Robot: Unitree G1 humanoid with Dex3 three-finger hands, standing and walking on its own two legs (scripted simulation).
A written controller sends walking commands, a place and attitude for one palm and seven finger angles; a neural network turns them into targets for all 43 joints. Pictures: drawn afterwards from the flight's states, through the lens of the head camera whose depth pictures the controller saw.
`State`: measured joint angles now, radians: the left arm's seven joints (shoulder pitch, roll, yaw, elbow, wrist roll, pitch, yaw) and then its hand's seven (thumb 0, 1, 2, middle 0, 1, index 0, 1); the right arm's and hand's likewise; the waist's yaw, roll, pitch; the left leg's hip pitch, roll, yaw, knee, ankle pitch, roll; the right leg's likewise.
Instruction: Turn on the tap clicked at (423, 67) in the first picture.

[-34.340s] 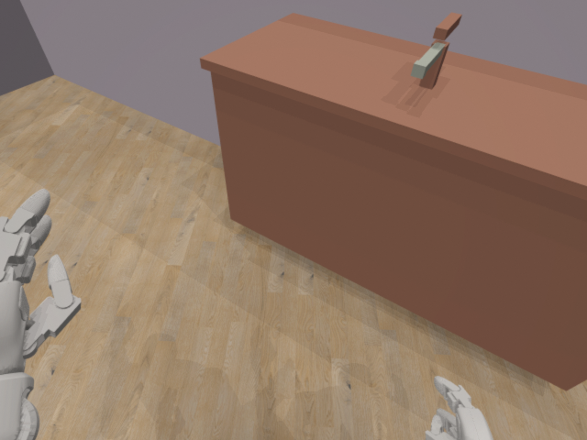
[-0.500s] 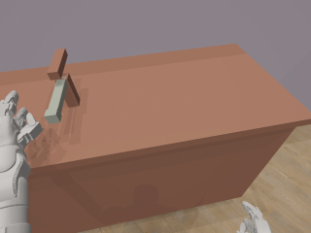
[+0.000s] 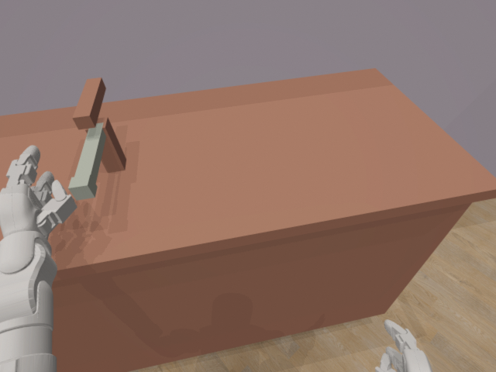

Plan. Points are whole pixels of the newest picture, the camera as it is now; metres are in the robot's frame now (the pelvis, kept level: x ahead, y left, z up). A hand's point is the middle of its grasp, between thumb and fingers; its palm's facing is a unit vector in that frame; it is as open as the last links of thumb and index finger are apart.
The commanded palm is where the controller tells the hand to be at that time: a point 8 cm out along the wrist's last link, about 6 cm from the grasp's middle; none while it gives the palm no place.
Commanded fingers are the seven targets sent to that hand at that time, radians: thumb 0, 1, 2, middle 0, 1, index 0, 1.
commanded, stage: push the lever round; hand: left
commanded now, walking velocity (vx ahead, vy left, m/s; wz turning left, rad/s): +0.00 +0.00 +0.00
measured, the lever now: (83, 187) +0.34 +0.29 +0.14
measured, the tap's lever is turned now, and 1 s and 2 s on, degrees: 0 12 41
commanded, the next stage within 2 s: none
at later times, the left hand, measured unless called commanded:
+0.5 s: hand (76, 203) +0.31 +0.29 +0.14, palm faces +0.49 -0.87 -0.06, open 7.7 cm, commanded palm +0.27 +0.32 +0.14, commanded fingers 0.00 0.90 0.90 -0.15 -0.15 -0.15 -0.15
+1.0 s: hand (104, 199) +0.32 +0.25 +0.14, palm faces +0.55 -0.83 -0.04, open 7.6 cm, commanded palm +0.28 +0.27 +0.14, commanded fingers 0.00 0.90 0.90 -0.15 -0.15 -0.15 -0.15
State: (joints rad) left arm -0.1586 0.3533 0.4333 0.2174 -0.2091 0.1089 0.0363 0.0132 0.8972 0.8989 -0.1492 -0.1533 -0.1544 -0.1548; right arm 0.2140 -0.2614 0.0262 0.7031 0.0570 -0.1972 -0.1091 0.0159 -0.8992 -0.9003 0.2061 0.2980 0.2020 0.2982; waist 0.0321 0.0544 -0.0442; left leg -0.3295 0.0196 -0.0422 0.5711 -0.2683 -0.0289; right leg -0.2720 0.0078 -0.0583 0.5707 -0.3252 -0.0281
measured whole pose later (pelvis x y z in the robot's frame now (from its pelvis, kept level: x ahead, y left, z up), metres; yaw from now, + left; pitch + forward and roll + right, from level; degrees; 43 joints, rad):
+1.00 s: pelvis +0.00 +0.00 +0.00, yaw +0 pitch +0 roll +0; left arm -0.16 0.20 0.28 0.08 -0.15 0.17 0.29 0.02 0.94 0.92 -0.15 -0.15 -0.15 -0.15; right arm 0.17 -0.24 0.03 0.71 0.03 -0.15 -0.08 0.02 -0.90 -0.90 0.21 0.30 0.20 0.30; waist 0.04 0.05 -0.05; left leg -0.31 0.02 -0.05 0.58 -0.27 -0.03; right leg -0.25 0.01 -0.06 0.58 -0.33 -0.03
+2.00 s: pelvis -0.01 -0.01 +0.00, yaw +1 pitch +1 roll +0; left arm -0.47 -0.01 0.15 0.30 0.00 0.27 0.73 0.00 0.93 0.92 -0.15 -0.15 -0.15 -0.15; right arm 0.12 -0.21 0.00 0.77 -0.02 -0.02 -0.04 0.01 -0.90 -0.90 0.21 0.30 0.20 0.30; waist 0.03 0.04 -0.07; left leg -0.35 0.02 -0.06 0.59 -0.26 -0.04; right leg -0.29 0.01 -0.08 0.60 -0.33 -0.04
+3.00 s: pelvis -0.01 -0.02 -0.01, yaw +1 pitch +8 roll +0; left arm -0.85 -0.01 0.32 0.71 0.10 0.24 0.95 0.00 0.94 0.92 -0.15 -0.15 -0.15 -0.15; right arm 0.21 -0.22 -0.04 0.81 -0.08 -0.01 0.03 0.01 -0.90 -0.90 0.20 0.30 0.20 0.30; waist -0.04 0.05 -0.13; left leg -0.53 0.03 -0.07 0.68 -0.29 -0.06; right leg -0.48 0.02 -0.08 0.70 -0.36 -0.06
